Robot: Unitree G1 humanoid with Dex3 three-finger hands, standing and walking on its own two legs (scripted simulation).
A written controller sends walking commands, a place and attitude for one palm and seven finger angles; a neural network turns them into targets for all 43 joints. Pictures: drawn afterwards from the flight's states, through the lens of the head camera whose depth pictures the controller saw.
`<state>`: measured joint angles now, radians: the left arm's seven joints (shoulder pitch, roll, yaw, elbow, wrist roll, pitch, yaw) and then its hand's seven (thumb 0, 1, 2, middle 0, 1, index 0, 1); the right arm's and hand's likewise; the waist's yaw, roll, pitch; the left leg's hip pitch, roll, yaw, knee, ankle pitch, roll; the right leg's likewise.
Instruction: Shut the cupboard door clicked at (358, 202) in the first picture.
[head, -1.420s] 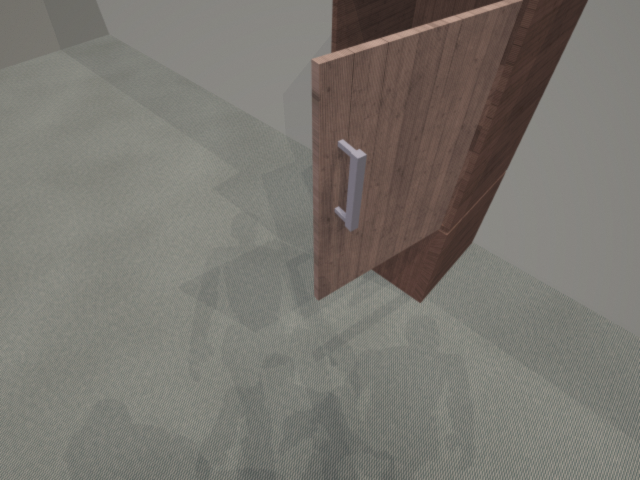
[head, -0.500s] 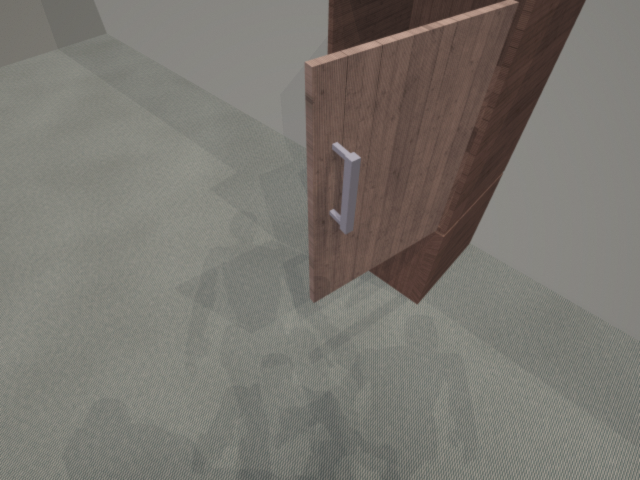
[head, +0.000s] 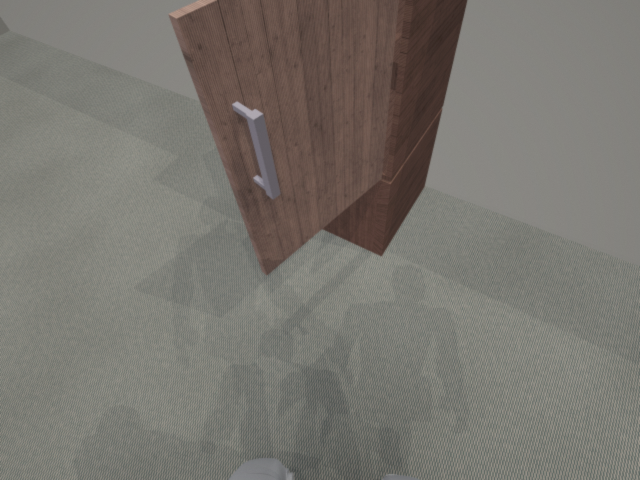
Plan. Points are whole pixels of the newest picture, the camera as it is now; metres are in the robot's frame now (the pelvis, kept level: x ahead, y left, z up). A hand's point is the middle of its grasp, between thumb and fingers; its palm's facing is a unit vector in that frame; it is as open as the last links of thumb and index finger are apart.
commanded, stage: walk around to get in front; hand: left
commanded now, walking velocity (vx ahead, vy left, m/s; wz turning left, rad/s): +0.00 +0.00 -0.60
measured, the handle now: (257, 153) +0.57 +0.15 +0.04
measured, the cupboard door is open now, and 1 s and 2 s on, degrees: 77 77 77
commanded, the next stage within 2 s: none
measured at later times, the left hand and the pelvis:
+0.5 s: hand out of the picture +0.12 +0.23 -0.16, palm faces -0.21 -0.95 -0.25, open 7.4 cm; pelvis +0.01 +0.03 +0.01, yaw -17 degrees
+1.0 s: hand (269, 422) +0.20 +0.11 -0.15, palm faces -0.60 -0.77 -0.23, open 7.4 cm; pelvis +0.01 +0.01 +0.01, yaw -37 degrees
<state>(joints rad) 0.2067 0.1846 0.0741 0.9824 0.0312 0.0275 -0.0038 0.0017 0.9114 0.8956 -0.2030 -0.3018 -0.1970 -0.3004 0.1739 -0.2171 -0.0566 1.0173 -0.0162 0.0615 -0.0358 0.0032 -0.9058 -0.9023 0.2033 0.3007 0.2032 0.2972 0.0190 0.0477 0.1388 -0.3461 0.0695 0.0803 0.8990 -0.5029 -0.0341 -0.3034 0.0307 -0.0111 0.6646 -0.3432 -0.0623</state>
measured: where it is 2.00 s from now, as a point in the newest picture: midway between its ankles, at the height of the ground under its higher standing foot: outside the picture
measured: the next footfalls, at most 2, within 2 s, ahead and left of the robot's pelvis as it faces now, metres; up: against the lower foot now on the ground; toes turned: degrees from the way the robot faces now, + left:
left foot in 0.44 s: +0.07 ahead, +0.16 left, +0.00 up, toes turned -17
right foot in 0.74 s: -0.01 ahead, -0.13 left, +0.00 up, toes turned -30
